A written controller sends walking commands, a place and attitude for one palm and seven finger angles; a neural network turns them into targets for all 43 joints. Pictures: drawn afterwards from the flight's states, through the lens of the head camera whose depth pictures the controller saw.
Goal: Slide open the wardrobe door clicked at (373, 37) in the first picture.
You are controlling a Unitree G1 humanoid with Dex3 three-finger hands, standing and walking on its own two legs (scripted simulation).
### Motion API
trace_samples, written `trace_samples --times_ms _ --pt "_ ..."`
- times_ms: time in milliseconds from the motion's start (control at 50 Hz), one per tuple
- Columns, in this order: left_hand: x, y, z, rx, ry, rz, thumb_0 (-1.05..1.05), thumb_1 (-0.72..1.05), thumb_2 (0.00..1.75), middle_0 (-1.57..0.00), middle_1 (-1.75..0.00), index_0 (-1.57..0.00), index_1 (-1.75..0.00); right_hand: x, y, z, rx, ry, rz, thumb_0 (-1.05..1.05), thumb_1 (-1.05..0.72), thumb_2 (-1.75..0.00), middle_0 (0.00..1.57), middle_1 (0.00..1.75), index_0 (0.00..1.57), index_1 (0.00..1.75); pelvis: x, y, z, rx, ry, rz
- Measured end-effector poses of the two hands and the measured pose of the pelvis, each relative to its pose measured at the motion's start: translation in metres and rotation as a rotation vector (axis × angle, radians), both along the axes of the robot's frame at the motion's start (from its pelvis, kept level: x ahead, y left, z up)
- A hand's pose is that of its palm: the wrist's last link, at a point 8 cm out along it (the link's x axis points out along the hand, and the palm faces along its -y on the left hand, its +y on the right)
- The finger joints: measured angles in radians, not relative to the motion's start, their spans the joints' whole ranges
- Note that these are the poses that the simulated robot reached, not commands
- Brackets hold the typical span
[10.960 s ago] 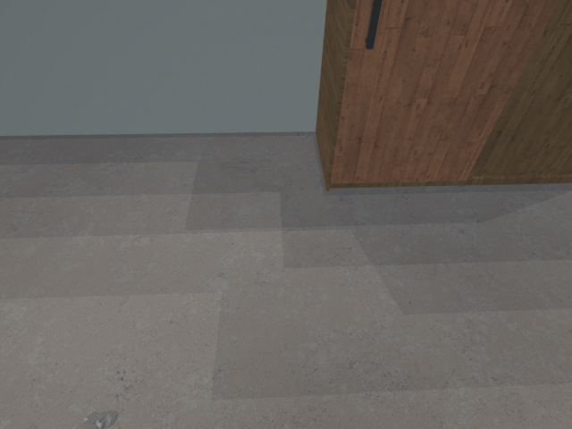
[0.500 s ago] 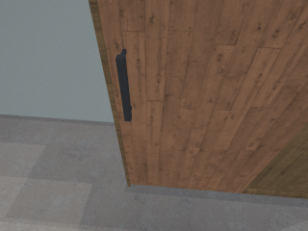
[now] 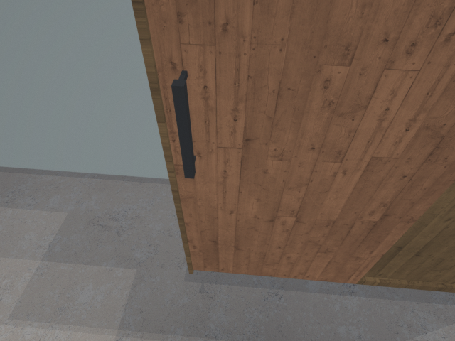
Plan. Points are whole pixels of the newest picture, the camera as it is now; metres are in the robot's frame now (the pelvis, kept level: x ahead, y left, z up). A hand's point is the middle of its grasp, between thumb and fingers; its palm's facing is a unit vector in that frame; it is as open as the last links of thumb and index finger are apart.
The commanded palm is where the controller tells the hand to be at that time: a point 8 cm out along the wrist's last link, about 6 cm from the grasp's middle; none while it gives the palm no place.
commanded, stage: look again from close up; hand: left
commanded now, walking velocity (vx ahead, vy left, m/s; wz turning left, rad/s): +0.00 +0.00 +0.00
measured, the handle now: (187, 129) +0.51 +0.12 +0.10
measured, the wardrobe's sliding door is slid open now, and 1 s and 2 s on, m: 0.00 0.00 0.00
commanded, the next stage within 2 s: none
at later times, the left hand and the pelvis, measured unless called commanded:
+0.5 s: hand out of the picture +0.07 +0.24 -0.16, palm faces -0.02 -0.95 -0.32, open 7.4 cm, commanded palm none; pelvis +0.01 +0.00 +0.00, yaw +0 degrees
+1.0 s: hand out of the picture +0.08 +0.24 -0.16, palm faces -0.02 -0.95 -0.32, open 7.4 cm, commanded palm none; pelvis +0.01 +0.00 +0.00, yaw +0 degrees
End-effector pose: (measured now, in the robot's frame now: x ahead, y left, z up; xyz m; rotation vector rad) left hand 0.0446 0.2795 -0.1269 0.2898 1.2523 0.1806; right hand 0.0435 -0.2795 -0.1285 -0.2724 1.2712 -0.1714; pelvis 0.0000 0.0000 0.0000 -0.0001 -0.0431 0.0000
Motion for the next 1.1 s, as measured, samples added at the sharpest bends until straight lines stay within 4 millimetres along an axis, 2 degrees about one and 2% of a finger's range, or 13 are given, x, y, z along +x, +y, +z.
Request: trace_samples --times_ms 200,640,1100 --pt "0.004 0.001 -0.001 -0.003 0.003 -0.001 0.01 0.91 0.90 -0.20 -0.30 -0.20 -0.30 0.003 0.000 0.001 -0.004 0.005 0.000 0.01 -0.91 -0.90 0.20 0.30 0.21 0.30 0.003 0.001 0.000 -0.001 0.005 0.000" --pt "0.023 0.007 0.003 0.010 -0.021 -0.009 0.01 0.91 0.90 -0.20 -0.30 -0.20 -0.30 0.025 -0.003 0.005 -0.016 -0.030 0.017 0.01 -0.91 -0.90 0.20 0.30 0.21 0.30 0.011 0.002 0.001 -0.001 0.010 0.000" --pt "0.027 0.007 0.004 0.012 -0.024 -0.007 0.01 0.91 0.90 -0.20 -0.30 -0.20 -0.30 0.030 -0.009 0.008 -0.030 -0.033 0.020 0.01 -0.91 -0.90 0.20 0.30 0.21 0.30 0.015 -0.001 0.001 -0.002 0.009 0.001"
